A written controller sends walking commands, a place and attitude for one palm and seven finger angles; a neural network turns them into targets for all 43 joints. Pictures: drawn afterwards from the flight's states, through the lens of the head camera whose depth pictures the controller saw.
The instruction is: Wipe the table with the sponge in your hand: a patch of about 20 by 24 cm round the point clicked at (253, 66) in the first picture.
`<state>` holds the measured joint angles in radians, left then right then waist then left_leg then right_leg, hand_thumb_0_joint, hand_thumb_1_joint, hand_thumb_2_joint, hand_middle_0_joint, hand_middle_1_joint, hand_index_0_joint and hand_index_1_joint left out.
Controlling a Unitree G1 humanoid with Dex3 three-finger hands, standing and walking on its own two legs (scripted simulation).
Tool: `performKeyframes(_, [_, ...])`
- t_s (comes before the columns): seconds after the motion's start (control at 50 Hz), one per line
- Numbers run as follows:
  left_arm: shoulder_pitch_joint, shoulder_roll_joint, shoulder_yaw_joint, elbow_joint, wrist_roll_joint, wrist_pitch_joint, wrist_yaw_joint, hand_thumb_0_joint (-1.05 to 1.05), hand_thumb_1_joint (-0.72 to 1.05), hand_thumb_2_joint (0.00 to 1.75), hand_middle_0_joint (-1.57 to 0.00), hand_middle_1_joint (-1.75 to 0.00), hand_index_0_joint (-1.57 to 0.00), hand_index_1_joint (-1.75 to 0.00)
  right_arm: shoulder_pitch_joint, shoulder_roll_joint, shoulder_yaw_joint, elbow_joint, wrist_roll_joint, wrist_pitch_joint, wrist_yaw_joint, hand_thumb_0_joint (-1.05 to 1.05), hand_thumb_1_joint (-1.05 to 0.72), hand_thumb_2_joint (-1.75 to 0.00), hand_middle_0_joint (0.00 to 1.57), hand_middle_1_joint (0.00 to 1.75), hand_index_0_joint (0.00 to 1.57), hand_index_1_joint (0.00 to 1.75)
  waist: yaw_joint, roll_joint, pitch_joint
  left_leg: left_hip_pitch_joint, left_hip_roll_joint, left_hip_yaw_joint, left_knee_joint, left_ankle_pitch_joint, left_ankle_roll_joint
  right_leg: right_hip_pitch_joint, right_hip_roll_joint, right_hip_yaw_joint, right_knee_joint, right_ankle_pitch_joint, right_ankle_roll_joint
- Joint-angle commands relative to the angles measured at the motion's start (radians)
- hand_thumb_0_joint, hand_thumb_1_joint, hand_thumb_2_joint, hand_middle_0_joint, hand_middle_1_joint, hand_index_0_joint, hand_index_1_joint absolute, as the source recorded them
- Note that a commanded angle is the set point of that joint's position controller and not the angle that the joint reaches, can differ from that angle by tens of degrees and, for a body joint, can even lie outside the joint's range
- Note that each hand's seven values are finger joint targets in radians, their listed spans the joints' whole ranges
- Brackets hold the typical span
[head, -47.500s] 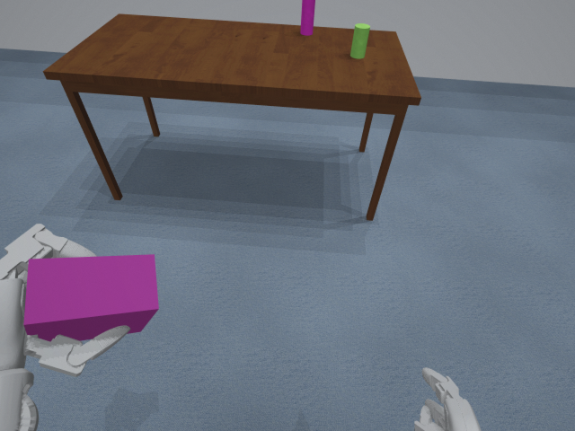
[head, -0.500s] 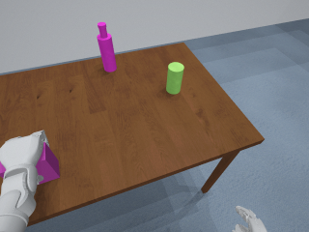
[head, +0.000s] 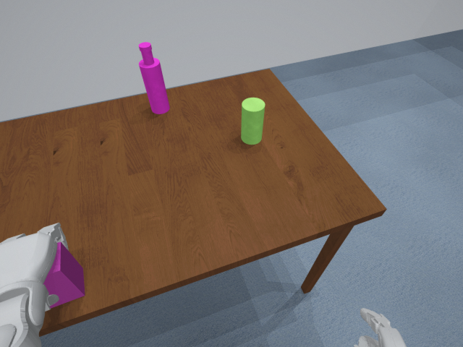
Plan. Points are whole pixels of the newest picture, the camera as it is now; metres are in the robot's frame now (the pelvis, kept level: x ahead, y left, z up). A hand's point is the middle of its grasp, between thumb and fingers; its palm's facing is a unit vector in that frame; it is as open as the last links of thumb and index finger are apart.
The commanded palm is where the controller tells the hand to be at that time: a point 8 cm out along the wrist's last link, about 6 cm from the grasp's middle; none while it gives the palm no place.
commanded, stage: lift the sponge slowly off the table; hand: left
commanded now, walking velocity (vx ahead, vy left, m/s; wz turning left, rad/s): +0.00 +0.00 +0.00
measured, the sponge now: (45, 284) +0.21 +0.37 -0.04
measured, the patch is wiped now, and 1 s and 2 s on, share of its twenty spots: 1.00 1.00 1.00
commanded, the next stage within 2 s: none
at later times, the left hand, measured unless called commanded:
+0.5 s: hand (45, 276) +0.21 +0.34 +0.00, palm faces -0.12 -0.04 -0.99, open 10.1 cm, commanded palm +0.19 +0.34 +0.06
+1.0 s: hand (47, 260) +0.23 +0.33 +0.04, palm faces -0.09 -0.05 -1.00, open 10.1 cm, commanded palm +0.20 +0.34 +0.10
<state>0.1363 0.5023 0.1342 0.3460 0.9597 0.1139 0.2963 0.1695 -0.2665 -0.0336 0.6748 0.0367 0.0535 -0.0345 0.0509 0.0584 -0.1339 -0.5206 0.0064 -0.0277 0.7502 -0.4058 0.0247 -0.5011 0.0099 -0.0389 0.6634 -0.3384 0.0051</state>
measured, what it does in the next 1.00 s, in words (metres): stands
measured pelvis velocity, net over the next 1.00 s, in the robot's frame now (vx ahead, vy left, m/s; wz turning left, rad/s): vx -0.01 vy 0.00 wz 0.01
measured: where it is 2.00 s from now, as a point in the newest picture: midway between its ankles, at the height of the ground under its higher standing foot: outside the picture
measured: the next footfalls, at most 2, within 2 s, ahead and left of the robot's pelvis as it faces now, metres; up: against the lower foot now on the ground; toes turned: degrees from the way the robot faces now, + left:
none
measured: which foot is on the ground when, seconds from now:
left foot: down 0.00-1.00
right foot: down 0.00-1.00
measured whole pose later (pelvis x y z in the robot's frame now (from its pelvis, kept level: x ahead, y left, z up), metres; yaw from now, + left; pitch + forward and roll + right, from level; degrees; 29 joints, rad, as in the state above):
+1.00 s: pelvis -0.01 +0.00 +0.02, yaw +1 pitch +3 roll -1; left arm 0.04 0.49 0.05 0.29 0.97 0.12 0.17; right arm 0.10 -0.23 0.00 0.69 0.04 0.02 -0.08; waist 0.08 0.06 -0.05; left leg -0.33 -0.01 -0.03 0.60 -0.33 0.02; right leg -0.32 0.00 -0.04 0.54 -0.28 0.00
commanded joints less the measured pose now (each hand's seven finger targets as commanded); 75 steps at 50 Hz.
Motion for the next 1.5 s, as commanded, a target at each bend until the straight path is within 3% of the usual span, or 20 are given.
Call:
performKeyframes(0.0, [-0.042, 0.212, 0.069, -0.051, 0.012, 0.002, -0.014, 0.00, 0.10, 1.30, -1.20, -1.60, -1.20, -1.60, -0.083, -0.137, -0.049, -0.128, -0.004, -0.050, -0.017, 0.00, -0.90, -0.90, 0.20, 0.30, 0.20, 0.30, 0.003, -0.039, -0.102, 0.074, -0.025, -0.009, -0.096, 0.301, 0.023, 0.112, 0.030, 0.000, -0.072, 0.295, -0.068])
performKeyframes(0.08, [-0.082, 0.260, 0.108, -0.077, 0.012, -0.005, -0.014, 0.00, 0.10, 1.30, -1.20, -1.60, -1.20, -1.60, -0.092, -0.135, -0.048, -0.121, -0.001, -0.055, -0.027, 0.00, -0.90, -0.90, 0.20, 0.30, 0.20, 0.30, 0.011, -0.016, -0.129, 0.098, -0.030, -0.013, -0.103, 0.303, 0.023, 0.132, 0.028, 0.012, -0.083, 0.293, -0.068])
performKeyframes(0.1, [-0.107, 0.227, 0.070, -0.090, 0.012, -0.009, -0.014, 0.00, 0.10, 1.30, -1.20, -1.60, -1.20, -1.60, -0.092, -0.129, -0.049, -0.124, -0.002, -0.060, -0.030, 0.00, -0.90, -0.90, 0.20, 0.30, 0.20, 0.30, 0.000, 0.010, -0.128, 0.111, -0.030, -0.004, -0.099, 0.297, 0.026, 0.123, 0.027, 0.005, -0.082, 0.286, -0.065])
performKeyframes(0.18, [-0.141, 0.290, 0.124, -0.086, 0.016, -0.017, -0.016, 0.00, 0.10, 1.30, -1.20, -1.60, -1.20, -1.60, -0.097, -0.133, -0.045, -0.116, -0.003, -0.064, -0.039, 0.00, -0.90, -0.90, 0.20, 0.30, 0.20, 0.30, 0.009, -0.003, -0.134, 0.115, -0.033, -0.012, -0.112, 0.286, 0.027, 0.138, 0.029, 0.012, -0.097, 0.267, -0.066])
performKeyframes(0.34, [-0.178, 0.253, 0.085, -0.156, 0.021, -0.041, -0.013, 0.00, 0.10, 1.30, -1.20, -1.60, -1.20, -1.60, -0.108, -0.120, -0.048, -0.115, -0.005, -0.083, -0.040, 0.00, -0.90, -0.90, 0.20, 0.30, 0.20, 0.30, 0.005, 0.052, -0.162, 0.179, -0.026, -0.014, -0.117, 0.336, 0.027, 0.142, 0.030, 0.001, -0.096, 0.281, -0.067])
performKeyframes(0.4, [-0.127, 0.249, 0.097, -0.222, 0.011, -0.048, -0.005, 0.00, 0.10, 1.30, -1.20, -1.60, -1.20, -1.60, -0.117, -0.115, -0.051, -0.126, -0.007, -0.091, -0.037, 0.00, -0.90, -0.90, 0.20, 0.30, 0.20, 0.30, 0.020, 0.066, -0.187, 0.208, -0.017, -0.027, -0.122, 0.403, 0.023, 0.165, 0.032, -0.005, -0.087, 0.310, -0.069])
performKeyframes(0.5, [-0.068, 0.280, 0.153, -0.256, 0.003, -0.031, 0.021, 0.00, 0.10, 1.30, -1.20, -1.60, -1.20, -1.60, -0.129, -0.115, -0.050, -0.125, -0.008, -0.093, -0.035, 0.00, -0.90, -0.90, 0.20, 0.30, 0.20, 0.30, 0.035, 0.020, -0.162, 0.200, -0.013, -0.030, -0.139, 0.417, 0.018, 0.193, 0.030, -0.007, -0.092, 0.330, -0.066])
performKeyframes(0.58, [-0.176, 0.324, 0.174, -0.297, 0.022, -0.006, 0.038, 0.00, 0.10, 1.30, -1.20, -1.60, -1.20, -1.60, -0.159, -0.114, -0.042, -0.119, -0.006, -0.088, -0.040, 0.00, -0.90, -0.90, 0.20, 0.30, 0.20, 0.30, 0.037, 0.072, -0.121, 0.212, -0.019, -0.036, -0.170, 0.367, 0.011, 0.182, 0.030, 0.003, -0.111, 0.265, -0.072])
performKeyframes(0.7, [-0.312, 0.226, 0.032, -0.297, 0.011, 0.019, -0.009, 0.00, 0.10, 1.30, -1.20, -1.60, -1.20, -1.60, -0.167, -0.102, -0.034, -0.115, 0.004, -0.101, -0.053, 0.00, -0.90, -0.90, 0.20, 0.30, 0.20, 0.30, 0.001, 0.102, -0.089, 0.259, -0.015, -0.047, -0.197, 0.289, 0.013, 0.142, 0.034, -0.010, -0.136, 0.163, -0.070])
performKeyframes(0.8, [-0.350, 0.208, -0.016, -0.264, 0.009, 0.027, -0.070, 0.00, 0.10, 1.30, -1.20, -1.60, -1.20, -1.60, -0.171, -0.099, -0.024, -0.119, 0.007, -0.098, -0.058, 0.00, -0.90, -0.90, 0.20, 0.30, 0.20, 0.30, 0.011, 0.054, -0.095, 0.269, -0.024, -0.051, -0.228, 0.258, 0.015, 0.178, 0.036, -0.008, -0.162, 0.147, -0.071])
performKeyframes(0.88, [-0.317, 0.324, 0.100, -0.239, 0.025, 0.029, -0.083, 0.00, 0.10, 1.30, -1.20, -1.60, -1.20, -1.60, -0.176, -0.110, -0.017, -0.117, 0.003, -0.085, -0.055, 0.00, -0.90, -0.90, 0.20, 0.30, 0.20, 0.30, 0.052, 0.043, -0.113, 0.263, -0.032, -0.054, -0.253, 0.308, 0.008, 0.251, 0.037, 0.005, -0.182, 0.187, -0.080])
performKeyframes(0.9, [-0.312, 0.296, 0.077, -0.248, 0.024, 0.025, -0.085, 0.00, 0.10, 1.30, -1.20, -1.60, -1.20, -1.60, -0.177, -0.105, -0.015, -0.124, 0.004, -0.083, -0.052, 0.00, -0.90, -0.90, 0.20, 0.30, 0.20, 0.30, 0.049, 0.060, -0.117, 0.265, -0.033, -0.045, -0.248, 0.329, 0.010, 0.262, 0.036, 0.001, -0.179, 0.210, -0.079])
performKeyframes(0.98, [-0.244, 0.350, 0.155, -0.266, 0.021, 0.034, -0.080, 0.00, 0.10, 1.30, -1.20, -1.60, -1.20, -1.60, -0.194, -0.108, -0.014, -0.127, 0.000, -0.071, -0.044, 0.00, -0.90, -0.90, 0.20, 0.30, 0.20, 0.30, 0.078, 0.059, -0.131, 0.273, -0.035, -0.041, -0.263, 0.397, 0.004, 0.326, 0.033, 0.016, -0.194, 0.288, -0.082])
performKeyframes(1.0, [-0.237, 0.299, 0.107, -0.276, 0.013, 0.037, -0.084, 0.00, 0.10, 1.30, -1.20, -1.60, -1.20, -1.60, -0.195, -0.102, -0.014, -0.135, 0.003, -0.071, -0.042, 0.00, -0.90, -0.90, 0.20, 0.30, 0.20, 0.30, 0.066, 0.073, -0.114, 0.278, -0.033, -0.029, -0.258, 0.397, 0.009, 0.315, 0.031, 0.008, -0.196, 0.295, -0.078])
performKeyframes(1.02, [-0.242, 0.327, 0.133, -0.280, 0.013, 0.040, -0.084, 0.00, 0.10, 1.30, -1.20, -1.60, -1.20, -1.60, -0.194, -0.107, -0.015, -0.129, 0.004, -0.071, -0.040, 0.00, -0.90, -0.90, 0.20, 0.30, 0.20, 0.30, 0.069, 0.070, -0.119, 0.286, -0.033, -0.033, -0.260, 0.407, 0.009, 0.321, 0.030, 0.013, -0.200, 0.310, -0.080])
performKeyframes(1.04, [-0.218, 0.295, 0.107, -0.282, 0.006, 0.044, -0.090, 0.00, 0.10, 1.30, -1.20, -1.60, -1.20, -1.60, -0.196, -0.106, -0.017, -0.133, 0.004, -0.073, -0.038, 0.00, -0.90, -0.90, 0.20, 0.30, 0.20, 0.30, 0.062, 0.066, -0.111, 0.288, -0.033, -0.026, -0.257, 0.420, 0.012, 0.323, 0.027, 0.011, -0.203, 0.330, -0.077])
performKeyframes(1.16, [-0.254, 0.324, 0.116, -0.298, -0.018, 0.030, -0.133, 0.00, 0.10, 1.30, -1.20, -1.60, -1.20, -1.60, -0.191, -0.121, -0.020, -0.118, 0.004, -0.080, -0.049, 0.00, -0.90, -0.90, 0.20, 0.30, 0.20, 0.30, 0.039, 0.010, -0.107, 0.315, -0.038, -0.022, -0.258, 0.406, 0.027, 0.335, 0.021, 0.022, -0.227, 0.361, -0.068])
performKeyframes(1.24, [-0.332, 0.341, 0.113, -0.322, -0.018, -0.018, -0.147, 0.00, 0.10, 1.30, -1.20, -1.60, -1.20, -1.60, -0.181, -0.120, -0.023, -0.104, 0.000, -0.095, -0.062, 0.00, -0.90, -0.90, 0.20, 0.30, 0.20, 0.30, 0.017, 0.025, -0.080, 0.334, -0.038, -0.017, -0.254, 0.386, 0.033, 0.304, 0.022, 0.024, -0.241, 0.333, -0.066])
performKeyframes(1.3, [-0.326, 0.350, 0.126, -0.378, -0.015, -0.050, -0.143, 0.00, 0.10, 1.30, -1.20, -1.60, -1.20, -1.60, -0.177, -0.116, -0.026, -0.108, -0.004, -0.107, -0.066, 0.00, -0.90, -0.90, 0.20, 0.30, 0.20, 0.30, 0.031, 0.087, -0.132, 0.369, -0.037, -0.016, -0.251, 0.433, 0.030, 0.323, 0.023, 0.022, -0.233, 0.356, -0.070])
performKeyframes(1.48, [-0.207, 0.381, 0.198, -0.365, -0.034, 0.020, -0.143, 0.00, 0.10, 1.30, -1.20, -1.60, -1.20, -1.60, -0.222, -0.120, -0.020, -0.123, 0.005, -0.086, -0.049, 0.00, -0.90, -0.90, 0.20, 0.30, 0.20, 0.30, 0.078, 0.046, -0.112, 0.348, -0.034, -0.031, -0.295, 0.480, 0.011, 0.394, 0.019, 0.023, -0.243, 0.393, -0.075])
